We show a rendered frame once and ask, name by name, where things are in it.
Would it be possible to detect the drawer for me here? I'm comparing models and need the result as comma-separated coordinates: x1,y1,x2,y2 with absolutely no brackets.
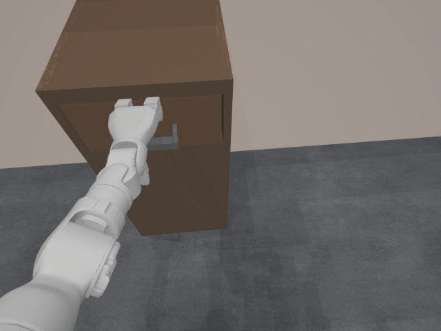
59,94,222,152

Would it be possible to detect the handle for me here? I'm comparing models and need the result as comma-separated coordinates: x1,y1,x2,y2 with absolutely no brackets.
146,123,179,151

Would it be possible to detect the robot left upper arm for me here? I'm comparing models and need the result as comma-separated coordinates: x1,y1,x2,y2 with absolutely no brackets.
0,221,121,331

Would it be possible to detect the robot left forearm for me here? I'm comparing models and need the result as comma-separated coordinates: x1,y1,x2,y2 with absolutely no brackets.
33,137,147,278

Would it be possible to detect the robot left hand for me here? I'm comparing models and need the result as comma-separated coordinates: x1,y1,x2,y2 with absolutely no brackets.
108,97,163,185

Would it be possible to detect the cabinet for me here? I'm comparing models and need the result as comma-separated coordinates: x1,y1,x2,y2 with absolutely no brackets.
35,0,234,236

